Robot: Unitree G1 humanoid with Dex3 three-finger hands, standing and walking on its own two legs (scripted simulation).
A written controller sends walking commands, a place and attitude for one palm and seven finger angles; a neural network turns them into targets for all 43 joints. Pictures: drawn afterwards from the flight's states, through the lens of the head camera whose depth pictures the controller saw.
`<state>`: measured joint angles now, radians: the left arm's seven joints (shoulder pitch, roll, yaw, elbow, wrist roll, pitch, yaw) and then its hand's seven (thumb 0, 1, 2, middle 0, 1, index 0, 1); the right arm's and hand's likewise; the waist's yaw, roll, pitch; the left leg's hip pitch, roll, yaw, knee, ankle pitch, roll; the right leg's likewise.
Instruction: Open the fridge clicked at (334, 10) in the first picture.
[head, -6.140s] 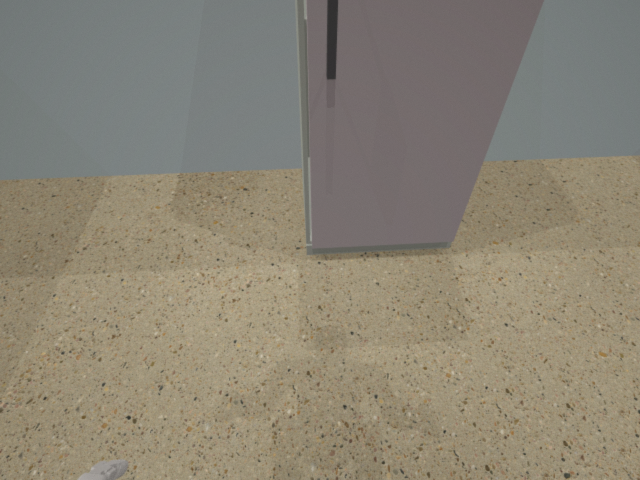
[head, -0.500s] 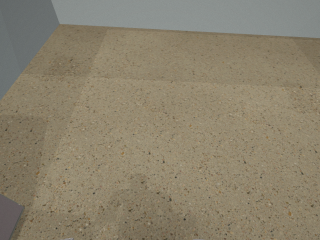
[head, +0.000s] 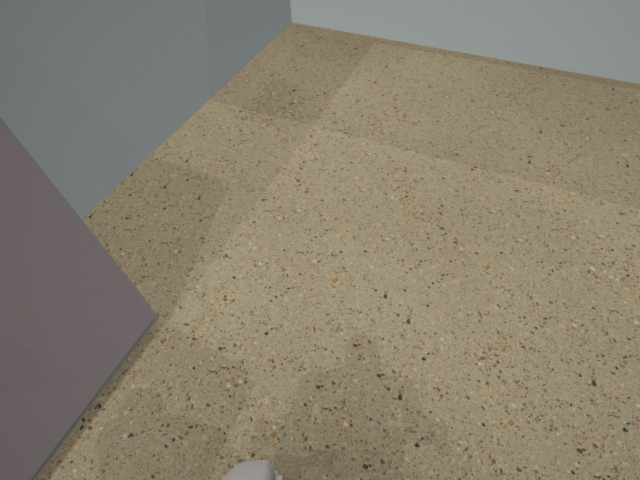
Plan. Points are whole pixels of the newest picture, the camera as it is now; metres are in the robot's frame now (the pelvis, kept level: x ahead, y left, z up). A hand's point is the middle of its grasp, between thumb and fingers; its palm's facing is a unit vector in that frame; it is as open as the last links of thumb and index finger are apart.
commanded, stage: turn to face it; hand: left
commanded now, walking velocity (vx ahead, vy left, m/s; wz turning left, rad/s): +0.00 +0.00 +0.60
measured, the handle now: out of the picture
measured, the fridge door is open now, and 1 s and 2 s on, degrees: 0 0 0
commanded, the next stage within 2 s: take the last steps up to it in 1.82 s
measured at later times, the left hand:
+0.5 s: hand out of the picture +0.06 +0.25 -0.15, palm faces +0.30 -0.91 -0.28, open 7.4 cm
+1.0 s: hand out of the picture -0.13 +0.21 -0.18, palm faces +0.61 -0.75 -0.26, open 7.4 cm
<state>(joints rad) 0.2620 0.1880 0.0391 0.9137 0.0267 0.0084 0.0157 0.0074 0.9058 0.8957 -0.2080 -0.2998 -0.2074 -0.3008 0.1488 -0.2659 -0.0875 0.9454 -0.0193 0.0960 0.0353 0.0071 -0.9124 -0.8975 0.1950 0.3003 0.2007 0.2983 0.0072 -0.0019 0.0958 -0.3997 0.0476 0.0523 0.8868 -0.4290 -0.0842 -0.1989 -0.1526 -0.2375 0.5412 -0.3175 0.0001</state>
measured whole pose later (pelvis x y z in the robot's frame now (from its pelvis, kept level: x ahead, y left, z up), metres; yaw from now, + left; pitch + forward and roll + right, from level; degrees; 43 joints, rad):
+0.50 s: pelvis +0.00 +0.01 -0.01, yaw +17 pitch +0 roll +0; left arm 0.13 0.23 0.06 0.86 0.00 0.04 0.01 0.01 0.91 0.90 -0.20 -0.30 -0.20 -0.30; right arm 0.19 -0.23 -0.07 0.91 -0.03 0.05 0.02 0.00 -0.91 -0.90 0.20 0.30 0.21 0.30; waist -0.03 0.02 0.07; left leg -0.29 -0.05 -0.10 0.53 -0.24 0.01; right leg -0.35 -0.04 -0.01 0.73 -0.39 0.09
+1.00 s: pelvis -0.03 +0.01 -0.02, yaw +37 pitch -1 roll +0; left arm 0.26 0.25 0.07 0.92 0.02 0.03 0.01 0.01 0.91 0.90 -0.21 -0.30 -0.21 -0.30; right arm 0.15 -0.26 -0.08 0.91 -0.02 0.06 0.04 0.01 -0.91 -0.90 0.20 0.30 0.20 0.30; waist 0.01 -0.04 0.09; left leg -0.28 0.02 0.10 0.61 -0.31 -0.01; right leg -0.28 -0.21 -0.27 0.70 -0.37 0.05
